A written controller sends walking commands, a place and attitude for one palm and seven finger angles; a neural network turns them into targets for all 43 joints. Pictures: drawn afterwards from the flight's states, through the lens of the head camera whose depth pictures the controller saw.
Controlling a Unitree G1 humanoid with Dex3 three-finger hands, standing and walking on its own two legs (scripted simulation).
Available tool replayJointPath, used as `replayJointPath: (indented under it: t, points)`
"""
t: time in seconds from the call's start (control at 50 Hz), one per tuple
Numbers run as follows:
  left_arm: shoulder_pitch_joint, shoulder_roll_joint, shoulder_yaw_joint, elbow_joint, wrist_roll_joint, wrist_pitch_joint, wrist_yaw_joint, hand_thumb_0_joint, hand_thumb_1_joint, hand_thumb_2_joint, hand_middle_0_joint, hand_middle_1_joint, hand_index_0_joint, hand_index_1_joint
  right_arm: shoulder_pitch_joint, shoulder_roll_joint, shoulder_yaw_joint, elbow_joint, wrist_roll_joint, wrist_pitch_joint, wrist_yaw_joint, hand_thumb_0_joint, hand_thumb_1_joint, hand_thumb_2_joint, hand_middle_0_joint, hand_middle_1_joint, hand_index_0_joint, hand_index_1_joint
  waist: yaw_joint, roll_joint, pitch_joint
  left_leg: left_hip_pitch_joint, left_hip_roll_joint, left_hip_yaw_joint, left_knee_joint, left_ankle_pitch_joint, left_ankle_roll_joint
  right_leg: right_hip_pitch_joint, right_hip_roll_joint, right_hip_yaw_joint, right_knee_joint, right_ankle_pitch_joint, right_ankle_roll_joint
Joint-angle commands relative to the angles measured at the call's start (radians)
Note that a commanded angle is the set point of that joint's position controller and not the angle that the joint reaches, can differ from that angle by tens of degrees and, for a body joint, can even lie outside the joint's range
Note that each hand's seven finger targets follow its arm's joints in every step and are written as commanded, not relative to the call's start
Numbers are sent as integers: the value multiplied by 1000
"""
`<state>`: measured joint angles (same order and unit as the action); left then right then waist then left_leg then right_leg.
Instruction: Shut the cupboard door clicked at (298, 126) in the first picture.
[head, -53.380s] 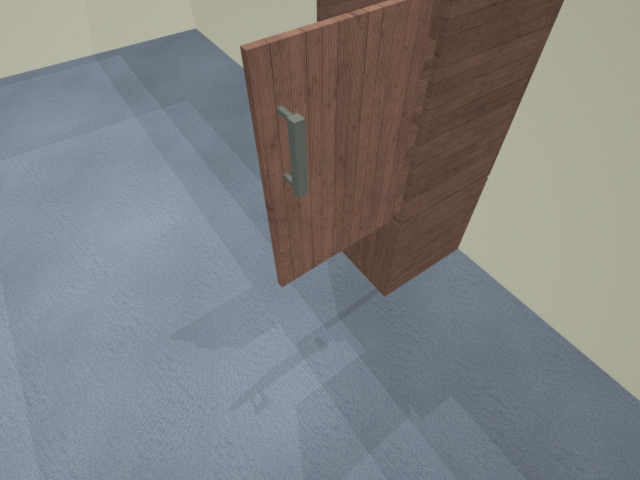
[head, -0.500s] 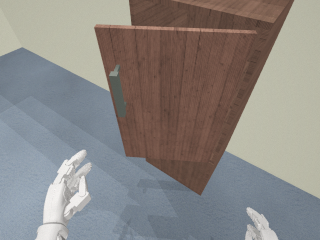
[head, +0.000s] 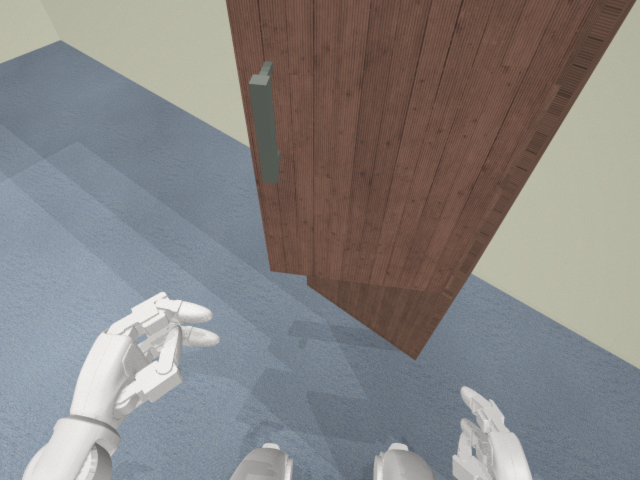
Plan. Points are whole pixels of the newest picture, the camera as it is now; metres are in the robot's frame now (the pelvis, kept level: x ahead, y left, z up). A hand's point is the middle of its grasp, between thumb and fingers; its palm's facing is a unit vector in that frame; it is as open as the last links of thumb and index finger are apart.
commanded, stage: raise the hand and make a fist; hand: left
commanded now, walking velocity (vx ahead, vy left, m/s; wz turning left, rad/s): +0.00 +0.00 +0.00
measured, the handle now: (269, 126) +0.53 +0.11 +0.15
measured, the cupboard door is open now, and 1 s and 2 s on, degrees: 30 30 30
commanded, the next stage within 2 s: bring the fist close to the handle in 1.18 s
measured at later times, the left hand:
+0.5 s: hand (156, 323) +0.25 +0.18 +0.12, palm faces -0.05 -1.00 -0.07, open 3.1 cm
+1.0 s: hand (161, 295) +0.27 +0.18 +0.14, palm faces -0.07 -1.00 -0.05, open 3.1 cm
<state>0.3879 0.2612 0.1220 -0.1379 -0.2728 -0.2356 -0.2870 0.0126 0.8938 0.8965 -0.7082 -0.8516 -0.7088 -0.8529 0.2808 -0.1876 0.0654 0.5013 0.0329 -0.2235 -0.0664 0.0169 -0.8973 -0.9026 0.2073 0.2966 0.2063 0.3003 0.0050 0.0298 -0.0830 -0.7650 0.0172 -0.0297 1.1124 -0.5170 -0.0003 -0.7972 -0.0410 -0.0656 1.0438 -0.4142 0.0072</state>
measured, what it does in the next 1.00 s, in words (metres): stands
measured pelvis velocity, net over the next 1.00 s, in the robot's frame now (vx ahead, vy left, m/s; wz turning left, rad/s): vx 0.04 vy -0.01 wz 0.00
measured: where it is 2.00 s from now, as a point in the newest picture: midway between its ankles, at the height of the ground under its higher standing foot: outside the picture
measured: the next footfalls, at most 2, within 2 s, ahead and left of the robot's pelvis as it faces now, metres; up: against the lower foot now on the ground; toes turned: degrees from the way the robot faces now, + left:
none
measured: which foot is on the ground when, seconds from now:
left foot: down 0.00-1.00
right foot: down 0.00-1.00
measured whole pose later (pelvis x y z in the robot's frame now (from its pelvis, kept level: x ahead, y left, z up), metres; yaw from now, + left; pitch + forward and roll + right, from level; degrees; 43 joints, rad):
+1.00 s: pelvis +0.04 -0.01 +0.05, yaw +0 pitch +4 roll -1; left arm 0.31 0.28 0.21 -0.13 -0.33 -0.13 -0.34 0.01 0.89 0.90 -1.30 -1.50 -1.30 -1.50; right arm 0.28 -0.27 0.04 0.52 0.04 -0.24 -0.08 0.02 -0.90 -0.90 0.20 0.30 0.20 0.30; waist 0.02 0.04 -0.05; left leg -0.43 0.02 -0.02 0.79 -0.44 -0.02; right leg -0.48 -0.03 -0.07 0.77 -0.36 0.00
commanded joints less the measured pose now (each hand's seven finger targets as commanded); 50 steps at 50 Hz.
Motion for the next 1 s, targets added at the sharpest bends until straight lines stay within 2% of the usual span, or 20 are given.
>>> replayJointPath:
  t: [0.0, 0.08, 0.1, 0.16, 0.2, 0.22, 0.3, 0.34, 0.38, 0.42, 0.46, 0.6, 0.7, 0.76, 0.8, 0.82, 0.88, 0.9, 0.94, 0.98]
  points:
    - [13, 98, 109, -248, -24, -89, 37, 0, 900, 900, -878, -1040, -878, -1040, -94, -159, -89, -191, -9, -74, -9, 0, -900, -900, 200, 300, 200, 300, 26, -7, -182, 68, -32, -16, -269, 166, 11, 229, 45, -8, -177, 3, -31]
    - [13, 69, 51, -246, -11, -118, 30, 0, 900, 900, -952, -1120, -952, -1120, -63, -174, -91, -185, -11, -85, 0, 0, -900, -900, 200, 300, 200, 300, -3, 5, -149, 100, -28, -20, -286, 160, 7, 197, 43, -20, -181, 22, -28]
    - [15, 79, 57, -241, -7, -115, 29, 0, 900, 900, -970, -1140, -970, -1140, -67, -177, -91, -183, -12, -87, -1, 0, -900, -900, 200, 300, 200, 300, -2, 2, -130, 97, -26, -23, -288, 163, 9, 199, 45, -21, -184, 25, -30]
    - [12, 93, 66, -267, -2, -107, 26, 0, 900, 900, -1025, -1200, -1025, -1200, -51, -182, -95, -189, -7, -85, -3, 0, -900, -900, 200, 300, 200, 300, -1, 7, -156, 129, -26, -22, -303, 180, 7, 222, 43, -20, -192, 49, -28]
    - [3, 123, 101, -287, -5, -97, 33, 0, 900, 900, -1062, -1240, -1062, -1240, -53, -181, -94, -188, -8, -82, -5, 0, -900, -900, 200, 300, 200, 300, 11, 22, -172, 146, -27, -22, -310, 221, 7, 255, 46, -22, -191, 90, -32]
    - [12, 113, 100, -293, -7, -91, 35, 0, 900, 900, -1080, -1260, -1080, -1260, -51, -178, -93, -191, -6, -77, -5, 0, -900, -900, 200, 300, 200, 300, 14, 33, -176, 157, -26, -20, -315, 244, 4, 269, 44, -24, -192, 114, -32]
    - [-2, 122, 119, -294, -14, -70, 35, 0, 900, 900, -1153, -1340, -1153, -1340, -47, -174, -89, -185, -6, -63, -6, 0, -900, -900, 200, 300, 200, 300, 13, 28, -170, 190, -24, -15, -321, 318, 3, 308, 50, -25, -206, 199, -31]
    - [-17, 108, 103, -302, -18, -57, 24, 0, 900, 900, -1190, -1380, -1190, -1380, -39, -175, -88, -186, -3, -57, -6, 0, -900, -900, 200, 300, 200, 300, 3, 31, -173, 214, -22, -11, -324, 344, 0, 316, 49, -26, -212, 236, -27]
    - [-29, 106, 96, -288, -19, -38, 12, 0, 900, 900, -1227, -1420, -1227, -1420, -39, -175, -84, -187, 0, -53, -6, 0, -900, -900, 200, 300, 200, 300, -3, 28, -151, 223, -21, -10, -332, 343, 0, 321, 51, -23, -229, 247, -25]
    - [-53, 122, 105, -295, -19, -24, 3, 0, 900, 900, -1263, -1460, -1263, -1460, -43, -176, -79, -186, 1, -53, -7, 0, -900, -900, 200, 300, 200, 300, 1, 52, -160, 239, -22, -9, -342, 359, 2, 346, 48, -21, -238, 264, -26]
    - [-63, 127, 116, -292, -26, -9, -5, 0, 900, 900, -1300, -1500, -1300, -1500, -44, -176, -77, -186, 2, -53, -8, 0, -900, -900, 200, 300, 200, 300, 1, 40, -156, 252, -23, -6, -349, 356, 2, 356, 48, -18, -254, 272, -25]
    - [-117, 162, 169, -251, -52, 19, -27, 0, 900, 900, -1300, -1500, -1300, -1500, -63, -176, -67, -168, 4, -52, -16, 0, -900, -900, 200, 300, 200, 300, 10, -7, -146, 271, -27, 5, -373, 365, 10, 432, 42, 2, -309, 307, -22]
    - [-158, 171, 182, -240, -65, 31, -44, 0, 900, 900, -1300, -1500, -1300, -1500, -71, -177, -66, -154, 8, -64, -20, 0, -900, -900, 200, 300, 200, 300, 16, -7, -157, 303, -29, 10, -396, 383, 12, 475, 35, 13, -338, 336, -18]
    - [-192, 170, 182, -233, -74, 43, -54, 0, 900, 900, -1300, -1500, -1300, -1500, -75, -177, -62, -148, 9, -70, -23, 0, -900, -900, 200, 300, 200, 300, 17, 4, -138, 309, -33, 12, -417, 371, 11, 487, 30, 16, -359, 327, -17]
    - [-153, 171, 194, -164, -76, 58, -58, 0, 900, 900, -1300, -1500, -1300, -1500, -76, -179, -65, -140, 10, -71, -26, 0, -900, -900, 200, 300, 200, 300, 20, -58, -108, 291, -32, 15, -415, 356, 13, 491, 26, 33, -383, 300, -13]
    - [-152, 141, 170, -168, -78, 58, -64, 0, 900, 900, -1300, -1500, -1300, -1500, -81, -178, -64, -143, 11, -71, -24, 0, -900, -900, 200, 300, 200, 300, 20, -46, -98, 288, -35, 19, -422, 346, 12, 491, 21, 36, -389, 288, -12]
    - [-173, 159, 181, -179, -77, 56, -63, 0, 900, 900, -1300, -1500, -1300, -1500, -85, -181, -66, -149, 9, -74, -25, 0, -900, -900, 200, 300, 200, 300, 26, -29, -92, 289, -38, 23, -429, 314, 11, 481, 20, 45, -402, 229, -12]
    - [-182, 181, 195, -188, -73, 49, -56, 0, 900, 900, -1300, -1500, -1300, -1500, -87, -182, -69, -145, 8, -76, -26, 0, -900, -900, 200, 300, 200, 300, 27, -54, -101, 290, -36, 24, -423, 314, 13, 494, 16, 58, -410, 216, -11]
    - [-187, 161, 186, -208, -73, 34, -49, 0, 900, 900, -1300, -1500, -1300, -1500, -87, -178, -67, -147, 8, -79, -24, 0, -900, -900, 200, 300, 200, 300, 28, -19, -109, 301, -38, 25, -431, 315, 12, 494, 18, 51, -404, 218, -14]
    - [-193, 169, 194, -230, -70, 15, -39, 0, 900, 900, -1300, -1500, -1300, -1500, -83, -178, -69, -145, 5, -85, -23, 0, -900, -900, 200, 300, 200, 300, 29, -2, -131, 317, -39, 26, -434, 330, 11, 499, 23, 42, -392, 252, -14]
